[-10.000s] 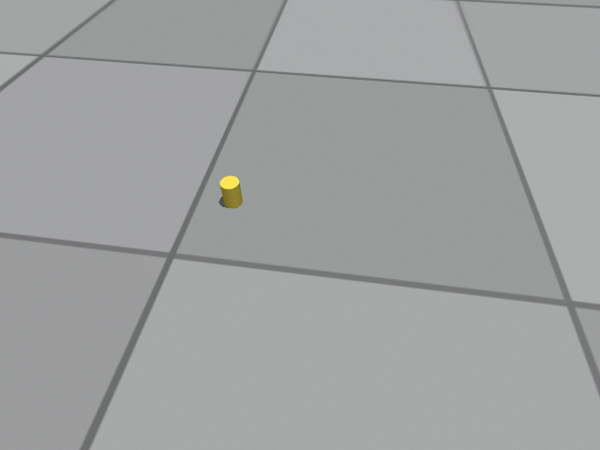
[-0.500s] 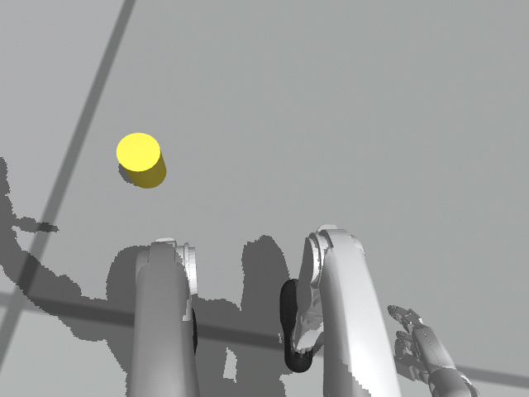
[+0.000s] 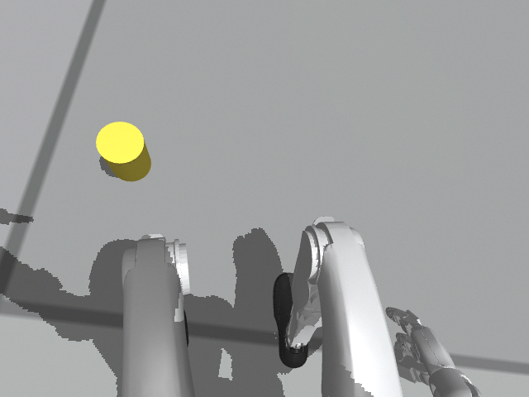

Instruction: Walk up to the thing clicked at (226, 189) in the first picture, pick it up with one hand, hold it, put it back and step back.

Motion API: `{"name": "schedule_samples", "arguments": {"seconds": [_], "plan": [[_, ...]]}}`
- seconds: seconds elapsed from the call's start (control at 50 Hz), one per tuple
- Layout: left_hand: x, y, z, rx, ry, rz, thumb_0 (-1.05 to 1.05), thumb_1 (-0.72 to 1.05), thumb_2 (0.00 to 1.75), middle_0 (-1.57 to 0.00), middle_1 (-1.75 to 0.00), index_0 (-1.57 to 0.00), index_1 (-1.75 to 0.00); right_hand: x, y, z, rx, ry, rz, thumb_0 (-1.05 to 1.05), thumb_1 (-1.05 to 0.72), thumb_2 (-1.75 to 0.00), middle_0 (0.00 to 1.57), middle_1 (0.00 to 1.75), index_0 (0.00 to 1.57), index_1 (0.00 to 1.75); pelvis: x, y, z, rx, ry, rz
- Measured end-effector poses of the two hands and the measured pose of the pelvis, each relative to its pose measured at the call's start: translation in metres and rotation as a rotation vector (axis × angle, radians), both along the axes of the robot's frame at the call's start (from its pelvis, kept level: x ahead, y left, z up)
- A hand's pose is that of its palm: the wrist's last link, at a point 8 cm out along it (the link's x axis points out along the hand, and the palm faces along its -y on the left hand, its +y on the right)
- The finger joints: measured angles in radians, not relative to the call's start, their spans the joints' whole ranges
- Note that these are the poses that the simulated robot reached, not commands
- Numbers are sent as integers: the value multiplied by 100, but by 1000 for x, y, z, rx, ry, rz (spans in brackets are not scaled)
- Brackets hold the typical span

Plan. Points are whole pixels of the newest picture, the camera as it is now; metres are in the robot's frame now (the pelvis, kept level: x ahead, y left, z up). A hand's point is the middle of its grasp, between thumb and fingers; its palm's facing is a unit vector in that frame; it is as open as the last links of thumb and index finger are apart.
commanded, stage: approach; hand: left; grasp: from the side
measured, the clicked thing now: (126, 153) +0.53 +0.23 -0.31
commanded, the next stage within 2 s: close in in 0.62 s
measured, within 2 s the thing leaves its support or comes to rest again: neither
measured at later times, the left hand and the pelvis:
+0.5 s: hand (2, 150) +0.45 +0.36 -0.12, palm faces +0.17 -0.98 +0.02, open 17.5 cm; pelvis +0.00 +0.00 -0.04, yaw -3 degrees
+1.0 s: hand (105, 163) +0.48 +0.25 -0.25, palm faces +0.18 -0.98 +0.05, open 17.6 cm; pelvis -0.02 +0.02 -0.08, yaw -9 degrees
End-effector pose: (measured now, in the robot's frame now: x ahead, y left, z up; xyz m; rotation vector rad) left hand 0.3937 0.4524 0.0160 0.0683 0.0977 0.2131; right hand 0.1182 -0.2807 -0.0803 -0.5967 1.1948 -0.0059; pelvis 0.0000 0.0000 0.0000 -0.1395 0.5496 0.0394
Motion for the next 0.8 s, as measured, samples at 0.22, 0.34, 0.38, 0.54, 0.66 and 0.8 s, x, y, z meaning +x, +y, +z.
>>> {"name": "schedule_samples", "arguments": {"seconds": [0.22, 0.34, 0.38, 0.54, 0.66, 0.8], "plan": [[2, 6, -14, -23, -29, 6, -1, -45, 8, -4, -10, -4, -10, 4, 1, -5, -12, 2, 41, 1, -92, -90, 21, 30, 20, 30, -2, 1, -10, -8, -14, -5], [10, -4, -56, -71, -1, 10, -1, -50, 4, -5, -9, -5, -9, 3, 3, -10, -28, 24, 88, 1, -91, -90, 21, 30, 20, 30, -3, 2, -22, -21, -37, -13], [15, -12, -75, -81, 16, 0, -1, -52, 4, -5, -9, -5, -9, 2, 4, -12, -37, 38, 104, 1, -91, -90, 21, 30, 20, 30, -4, 2, -27, -26, -47, -17], [35, -57, -154, -108, 31, -42, -2, -55, 5, -5, -9, -5, -9, -6, 9, -19, -88, 115, 160, 1, -91, -90, 21, 30, 20, 30, -5, 4, -48, -63, -103, -33], [43, -82, -199, -110, 41, -45, -2, -54, 7, -5, -10, -4, -11, -17, 12, -23, -134, 184, 200, 0, -92, -90, 21, 30, 20, 30, -7, 8, -60, -93, -150, -48], [51, -115, -238, -106, 54, -77, -2, -53, 7, -4, -11, -4, -11, -30, 17, -24, -174, 253, 256, 0, -93, -90, 21, 30, 20, 30, -11, 12, -71, -128, -208, -66]]}}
